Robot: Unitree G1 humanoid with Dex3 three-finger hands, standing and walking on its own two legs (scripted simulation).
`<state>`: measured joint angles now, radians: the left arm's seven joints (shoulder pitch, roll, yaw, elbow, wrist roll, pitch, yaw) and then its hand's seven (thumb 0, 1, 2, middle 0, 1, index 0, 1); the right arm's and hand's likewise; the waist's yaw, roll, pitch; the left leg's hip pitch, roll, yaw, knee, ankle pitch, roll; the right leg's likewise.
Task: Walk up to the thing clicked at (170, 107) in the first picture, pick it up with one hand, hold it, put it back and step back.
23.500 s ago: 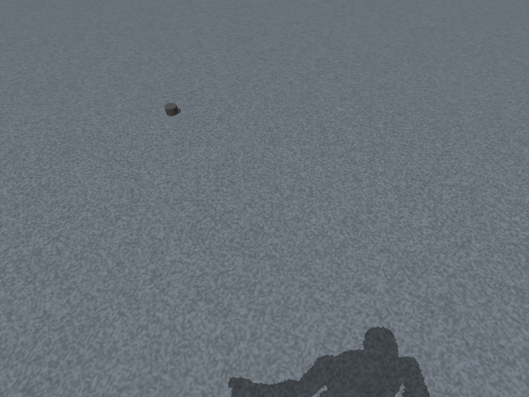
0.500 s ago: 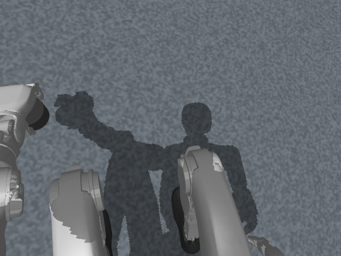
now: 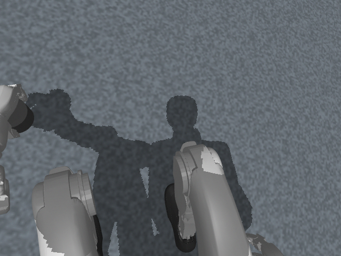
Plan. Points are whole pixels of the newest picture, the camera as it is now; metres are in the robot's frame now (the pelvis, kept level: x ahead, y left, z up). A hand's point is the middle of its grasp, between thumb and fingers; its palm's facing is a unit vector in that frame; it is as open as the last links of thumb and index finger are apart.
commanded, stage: lower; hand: left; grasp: from above
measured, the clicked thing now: (12, 115) +0.47 +0.29 -0.20
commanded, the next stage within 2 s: rest in 0.06 s
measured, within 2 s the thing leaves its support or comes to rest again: rests again in 1.18 s
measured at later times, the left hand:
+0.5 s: hand (15, 119) +0.46 +0.29 -0.23, palm faces -0.44 -0.12 -0.89, open 10.1 cm
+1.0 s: hand (21, 120) +0.47 +0.28 -0.25, palm faces -0.43 -0.12 -0.89, open 10.0 cm
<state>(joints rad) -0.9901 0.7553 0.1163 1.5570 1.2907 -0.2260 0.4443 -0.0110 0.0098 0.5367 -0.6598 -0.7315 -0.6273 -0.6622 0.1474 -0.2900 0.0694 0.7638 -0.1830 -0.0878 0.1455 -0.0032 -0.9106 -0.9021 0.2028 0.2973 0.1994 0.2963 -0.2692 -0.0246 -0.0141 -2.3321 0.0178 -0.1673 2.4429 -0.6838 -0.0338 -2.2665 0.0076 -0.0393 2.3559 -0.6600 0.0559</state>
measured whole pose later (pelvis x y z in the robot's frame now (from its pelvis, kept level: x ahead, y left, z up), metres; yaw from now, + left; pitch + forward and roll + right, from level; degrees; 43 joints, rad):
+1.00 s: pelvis +0.01 +0.01 -0.03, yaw -5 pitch +28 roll -12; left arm -1.02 0.94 0.19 1.75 1.33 -0.24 0.63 -0.01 0.02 0.47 -0.71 -0.68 -0.67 -0.62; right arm 0.10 -0.32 0.21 0.75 -0.31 -0.21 0.25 0.00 -0.91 -0.90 0.20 0.30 0.20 0.30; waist -0.37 -0.10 0.11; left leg -2.36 0.02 -0.25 2.59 -0.73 -0.03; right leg -2.27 0.04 -0.10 2.43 -0.67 0.08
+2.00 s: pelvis +0.00 +0.01 -0.03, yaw -7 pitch +25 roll -14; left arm -1.04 1.01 0.13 1.82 1.30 -0.24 0.67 -0.01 0.04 0.50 -0.66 -0.65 -0.63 -0.60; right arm 0.06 -0.36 0.30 0.70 -0.32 -0.28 0.30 0.00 -0.91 -0.90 0.20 0.30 0.20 0.30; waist -0.39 -0.14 0.18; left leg -2.34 0.02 -0.29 2.60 -0.72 -0.02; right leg -2.23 0.05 -0.13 2.41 -0.65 0.09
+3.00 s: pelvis +0.00 +0.01 -0.02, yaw -7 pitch +27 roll -14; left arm -0.99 0.97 0.18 1.61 1.28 -0.20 0.63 -0.01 -0.49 0.97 -0.09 -1.01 -0.10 -1.00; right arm 0.11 -0.35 0.25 0.71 -0.30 -0.28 0.30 0.00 -0.90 -0.90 0.20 0.30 0.20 0.30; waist -0.37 -0.12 0.14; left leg -2.34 0.02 -0.29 2.58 -0.73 -0.03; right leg -2.23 0.04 -0.13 2.38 -0.65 0.07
